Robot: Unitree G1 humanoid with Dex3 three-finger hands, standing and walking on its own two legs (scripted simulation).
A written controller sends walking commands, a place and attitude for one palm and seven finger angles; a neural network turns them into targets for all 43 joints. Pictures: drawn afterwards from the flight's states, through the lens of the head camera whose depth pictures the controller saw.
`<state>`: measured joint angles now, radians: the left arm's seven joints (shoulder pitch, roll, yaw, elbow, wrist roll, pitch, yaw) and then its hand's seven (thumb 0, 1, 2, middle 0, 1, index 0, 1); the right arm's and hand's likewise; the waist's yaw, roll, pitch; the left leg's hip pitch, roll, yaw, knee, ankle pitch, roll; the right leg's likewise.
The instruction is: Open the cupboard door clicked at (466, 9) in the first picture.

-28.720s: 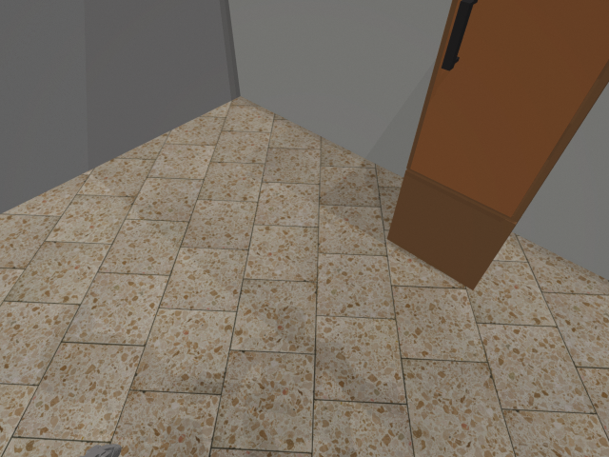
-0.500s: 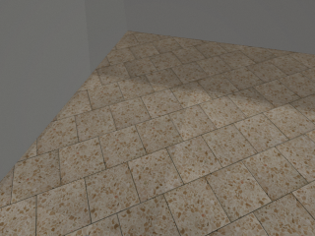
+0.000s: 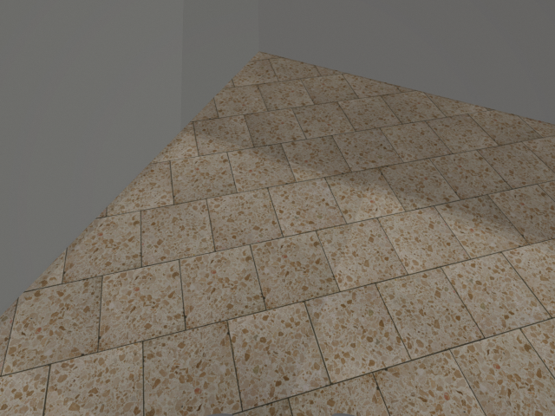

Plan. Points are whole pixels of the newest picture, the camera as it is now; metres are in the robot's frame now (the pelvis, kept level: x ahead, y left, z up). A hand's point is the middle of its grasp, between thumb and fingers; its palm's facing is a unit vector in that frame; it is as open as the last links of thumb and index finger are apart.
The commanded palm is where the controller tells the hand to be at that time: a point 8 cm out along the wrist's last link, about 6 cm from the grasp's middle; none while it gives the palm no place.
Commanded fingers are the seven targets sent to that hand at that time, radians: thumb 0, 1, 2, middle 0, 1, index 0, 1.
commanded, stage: turn to face it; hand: left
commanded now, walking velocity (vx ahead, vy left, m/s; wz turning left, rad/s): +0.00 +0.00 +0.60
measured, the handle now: out of the picture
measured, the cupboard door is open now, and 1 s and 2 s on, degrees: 49 49 49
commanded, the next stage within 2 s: none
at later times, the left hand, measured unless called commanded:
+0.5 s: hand out of the picture +0.08 +0.21 -0.18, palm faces +0.33 -0.91 -0.25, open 7.4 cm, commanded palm none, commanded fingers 0.00 0.90 0.90 -0.20 -0.30 -0.20 -0.30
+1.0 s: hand out of the picture +0.06 +0.15 -0.17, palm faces +0.61 -0.77 -0.21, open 7.4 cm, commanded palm none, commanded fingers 0.00 0.90 0.90 -0.20 -0.30 -0.20 -0.30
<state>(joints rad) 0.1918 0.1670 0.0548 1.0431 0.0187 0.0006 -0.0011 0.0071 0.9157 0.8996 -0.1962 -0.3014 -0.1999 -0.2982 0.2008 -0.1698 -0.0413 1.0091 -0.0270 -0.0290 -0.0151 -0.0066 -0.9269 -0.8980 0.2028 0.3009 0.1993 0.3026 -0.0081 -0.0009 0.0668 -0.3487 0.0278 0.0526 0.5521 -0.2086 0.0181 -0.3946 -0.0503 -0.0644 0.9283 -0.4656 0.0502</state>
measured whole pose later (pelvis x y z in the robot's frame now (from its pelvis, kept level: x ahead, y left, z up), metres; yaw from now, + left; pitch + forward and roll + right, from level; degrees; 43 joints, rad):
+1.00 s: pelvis +0.13 -0.03 +0.00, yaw +38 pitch +1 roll +2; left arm 0.23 0.20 0.04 0.90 0.03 0.00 0.00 0.00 0.90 0.90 -0.20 -0.30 -0.21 -0.30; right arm 0.10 -0.23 -0.06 0.90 -0.01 0.06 0.04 0.00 -0.91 -0.90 0.20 0.30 0.20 0.30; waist 0.00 -0.05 0.12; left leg -0.33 0.01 0.12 0.62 -0.32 -0.04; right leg -0.24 -0.17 -0.23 0.61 -0.37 0.04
